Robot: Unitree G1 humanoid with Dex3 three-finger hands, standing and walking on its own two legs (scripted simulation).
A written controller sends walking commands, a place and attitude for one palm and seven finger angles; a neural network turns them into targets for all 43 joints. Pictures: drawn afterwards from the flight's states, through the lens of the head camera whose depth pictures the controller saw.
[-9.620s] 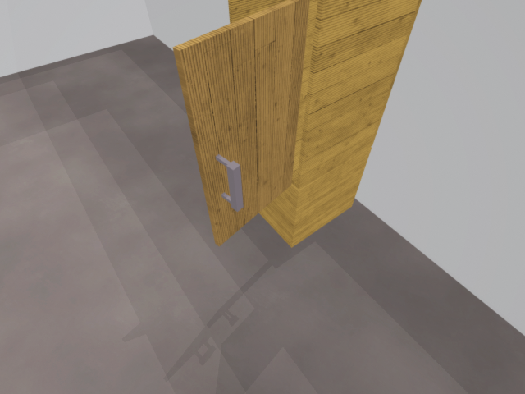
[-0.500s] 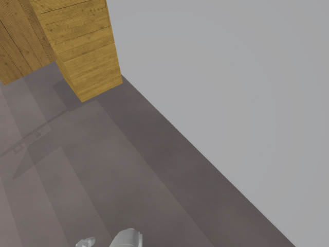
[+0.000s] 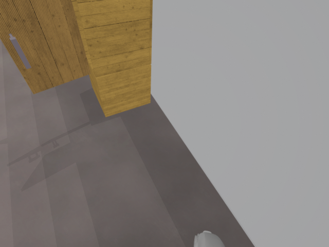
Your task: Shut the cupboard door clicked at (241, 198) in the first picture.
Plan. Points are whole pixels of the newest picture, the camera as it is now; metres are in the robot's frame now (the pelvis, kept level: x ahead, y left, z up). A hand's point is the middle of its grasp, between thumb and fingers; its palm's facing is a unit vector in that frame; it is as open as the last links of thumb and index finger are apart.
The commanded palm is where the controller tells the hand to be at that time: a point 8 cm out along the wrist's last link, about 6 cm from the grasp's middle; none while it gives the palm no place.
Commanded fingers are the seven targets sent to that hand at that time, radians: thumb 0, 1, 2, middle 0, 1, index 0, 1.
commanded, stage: walk to a spot facing it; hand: left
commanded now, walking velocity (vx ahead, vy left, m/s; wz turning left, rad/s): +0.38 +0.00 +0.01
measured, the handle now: (19, 51) +0.86 +0.74 -0.09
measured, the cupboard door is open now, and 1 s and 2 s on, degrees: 100 100 100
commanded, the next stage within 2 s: turn to face it in 0.64 s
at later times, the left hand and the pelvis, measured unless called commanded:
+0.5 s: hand (133, 184) +0.32 +0.12 -0.17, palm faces +0.12 -0.97 -0.19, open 7.1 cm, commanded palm none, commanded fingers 0.00 0.90 0.90 -0.20 -0.30 -0.20 -0.30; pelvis +0.23 -0.07 +0.00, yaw +6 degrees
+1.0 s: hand (112, 159) +0.41 +0.21 -0.19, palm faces +0.37 -0.91 -0.18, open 7.4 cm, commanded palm none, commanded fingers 0.00 0.90 0.90 -0.20 -0.30 -0.20 -0.30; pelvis +0.42 +0.01 -0.01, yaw +19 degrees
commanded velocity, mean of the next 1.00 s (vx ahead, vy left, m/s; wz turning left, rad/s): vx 0.23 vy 0.00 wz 0.39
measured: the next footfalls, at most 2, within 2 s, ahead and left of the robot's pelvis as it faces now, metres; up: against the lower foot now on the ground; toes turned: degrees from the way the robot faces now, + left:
right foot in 0.30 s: +0.27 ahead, -0.15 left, +0.00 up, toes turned -6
left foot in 0.76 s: +0.49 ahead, +0.10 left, +0.00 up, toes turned +19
